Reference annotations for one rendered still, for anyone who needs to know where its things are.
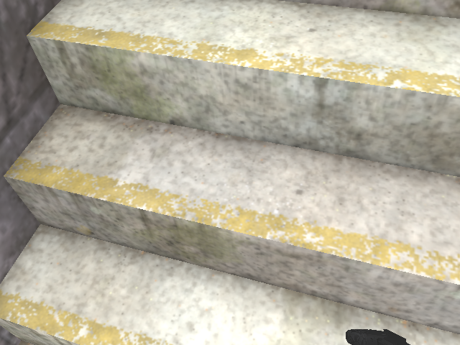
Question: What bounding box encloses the robot right hand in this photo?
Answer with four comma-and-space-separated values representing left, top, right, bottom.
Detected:
346, 329, 410, 345

